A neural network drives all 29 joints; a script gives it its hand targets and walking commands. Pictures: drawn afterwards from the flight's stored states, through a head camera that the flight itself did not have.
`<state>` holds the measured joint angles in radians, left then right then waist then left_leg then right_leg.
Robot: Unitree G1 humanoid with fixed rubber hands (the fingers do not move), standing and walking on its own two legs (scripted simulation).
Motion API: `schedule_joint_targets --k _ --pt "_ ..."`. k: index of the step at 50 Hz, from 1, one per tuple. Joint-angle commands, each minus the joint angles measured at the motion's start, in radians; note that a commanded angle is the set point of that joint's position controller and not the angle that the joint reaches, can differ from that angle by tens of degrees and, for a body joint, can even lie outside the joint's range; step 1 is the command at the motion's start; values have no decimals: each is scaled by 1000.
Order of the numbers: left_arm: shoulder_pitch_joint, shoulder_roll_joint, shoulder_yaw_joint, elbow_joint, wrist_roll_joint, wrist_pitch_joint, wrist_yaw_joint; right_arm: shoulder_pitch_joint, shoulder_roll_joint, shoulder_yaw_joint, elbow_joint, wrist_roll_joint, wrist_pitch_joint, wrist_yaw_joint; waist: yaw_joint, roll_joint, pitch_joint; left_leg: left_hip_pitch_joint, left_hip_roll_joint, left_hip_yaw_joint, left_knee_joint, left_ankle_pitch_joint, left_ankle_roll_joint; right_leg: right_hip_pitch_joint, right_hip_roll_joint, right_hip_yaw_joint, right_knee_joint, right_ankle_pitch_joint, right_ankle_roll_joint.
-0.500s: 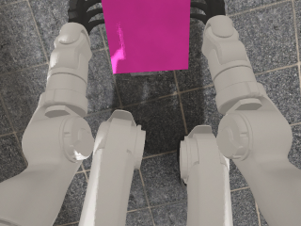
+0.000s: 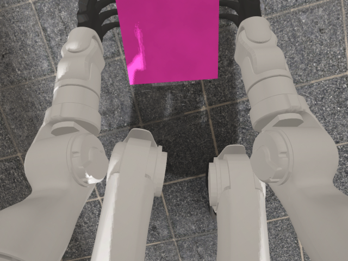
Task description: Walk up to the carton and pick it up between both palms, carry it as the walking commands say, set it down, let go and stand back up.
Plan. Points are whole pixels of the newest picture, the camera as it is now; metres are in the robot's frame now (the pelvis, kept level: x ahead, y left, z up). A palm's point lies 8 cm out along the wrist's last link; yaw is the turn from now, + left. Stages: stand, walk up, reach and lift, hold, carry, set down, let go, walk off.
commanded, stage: set down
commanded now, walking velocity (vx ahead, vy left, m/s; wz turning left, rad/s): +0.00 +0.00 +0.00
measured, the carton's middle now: (170, 28) +0.53 +0.09 -0.27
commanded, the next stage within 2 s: none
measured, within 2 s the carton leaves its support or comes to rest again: rests again in 0.56 s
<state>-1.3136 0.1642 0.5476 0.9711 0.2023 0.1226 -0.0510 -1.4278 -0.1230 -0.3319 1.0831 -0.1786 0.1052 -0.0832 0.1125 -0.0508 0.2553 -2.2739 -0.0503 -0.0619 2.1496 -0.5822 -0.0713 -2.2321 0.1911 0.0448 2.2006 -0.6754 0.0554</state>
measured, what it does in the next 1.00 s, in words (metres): stands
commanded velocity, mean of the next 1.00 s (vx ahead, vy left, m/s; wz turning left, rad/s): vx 0.00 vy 0.00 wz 0.00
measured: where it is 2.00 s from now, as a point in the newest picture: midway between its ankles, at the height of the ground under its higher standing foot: (178, 189)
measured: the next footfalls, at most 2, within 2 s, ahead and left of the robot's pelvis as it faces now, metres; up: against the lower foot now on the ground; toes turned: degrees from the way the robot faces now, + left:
none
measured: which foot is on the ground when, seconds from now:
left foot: down 0.00-1.00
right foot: down 0.00-1.00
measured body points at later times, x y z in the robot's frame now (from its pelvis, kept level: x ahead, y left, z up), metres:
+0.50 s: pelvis +0.00 +0.00 +0.00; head +0.36 +0.02 +0.26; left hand +0.49 +0.23 -0.20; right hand +0.54 -0.05 -0.19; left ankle +0.11 +0.14 -0.35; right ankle +0.08 -0.11 -0.35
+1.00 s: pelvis -0.02 +0.01 +0.00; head +0.34 +0.03 +0.26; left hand +0.49 +0.27 -0.17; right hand +0.55 -0.07 -0.17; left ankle +0.11 +0.13 -0.35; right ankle +0.08 -0.11 -0.35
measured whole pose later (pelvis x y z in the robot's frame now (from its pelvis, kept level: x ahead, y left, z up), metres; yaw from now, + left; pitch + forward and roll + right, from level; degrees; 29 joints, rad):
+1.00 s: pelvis -0.02 +0.01 +0.00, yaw -1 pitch +37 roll +0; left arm -1.31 0.32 0.26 1.07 -0.15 0.01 0.06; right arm -1.39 -0.28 -0.05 1.02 0.10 0.08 -0.13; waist 0.11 -0.02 0.31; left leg -2.27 -0.04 -0.03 2.14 -0.52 -0.03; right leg -2.21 0.14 0.04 2.18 -0.62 0.07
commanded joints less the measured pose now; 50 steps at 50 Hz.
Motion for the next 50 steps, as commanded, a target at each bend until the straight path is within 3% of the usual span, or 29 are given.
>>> schedule_joint_targets --k 1,11,18,23,26,29,34,42,50 --pt "-299 -516 -227 82 -12 16 -155 -235 594 194 68 12 17 158 48 -63 -703 374 -40 91 -125 363 47 200 -9 -61 -206 325 -41" --pt "-253 -364 -175 111 -10 -15 -116 -205 450 178 64 14 -7 127 49 -60 -732 396 -32 90 -121 374 40 223 -21 -61 -202 334 -32" --pt "-171 -81 -102 143 -16 -69 -32 -139 178 149 58 31 -32 58 60 -61 -765 425 -18 94 -119 384 34 262 -41 -58 -202 340 -19" --pt "-142 151 -107 141 -97 -128 44 -120 -39 171 30 99 -65 -7 65 -62 -810 440 -7 91 -119 425 36 290 -65 -49 -195 381 -13" --pt "-197 254 -153 106 -186 -168 87 -182 -140 219 -31 183 -89 -40 72 -51 -870 467 4 87 -115 468 41 321 -80 -45 -185 417 -11" --pt "-239 285 -212 134 -276 -178 96 -257 -169 287 -52 255 -93 -48 79 -69 -884 443 19 87 -125 392 48 379 -100 -48 -182 368 -5" --pt "-231 293 -278 151 -362 -177 91 -262 -188 320 -58 291 -88 -48 76 -76 -915 469 33 86 -112 423 39 416 -112 -39 -168 374 -4" --pt "-234 311 -286 119 -361 -157 100 -246 -213 304 -70 294 -67 -39 81 -58 -988 587 36 89 -134 422 33 425 -106 -67 -171 310 -10" --pt "-187 303 -271 -61 -357 -113 119 -210 -228 268 -222 270 -31 -60 67 -36 -1254 778 14 117 -192 436 24 524 -82 -114 -226 282 -13"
